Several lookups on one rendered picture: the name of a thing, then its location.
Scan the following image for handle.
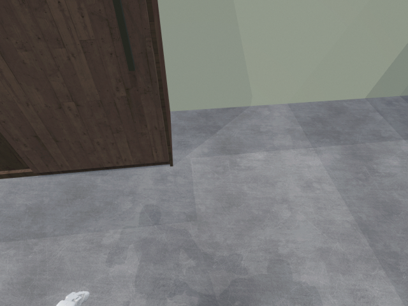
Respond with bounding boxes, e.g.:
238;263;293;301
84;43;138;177
112;0;135;71

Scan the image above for robot left hand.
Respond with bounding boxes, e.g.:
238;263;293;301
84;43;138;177
56;291;90;306

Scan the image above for wardrobe door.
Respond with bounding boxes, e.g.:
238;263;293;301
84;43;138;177
0;0;169;173
0;132;30;171

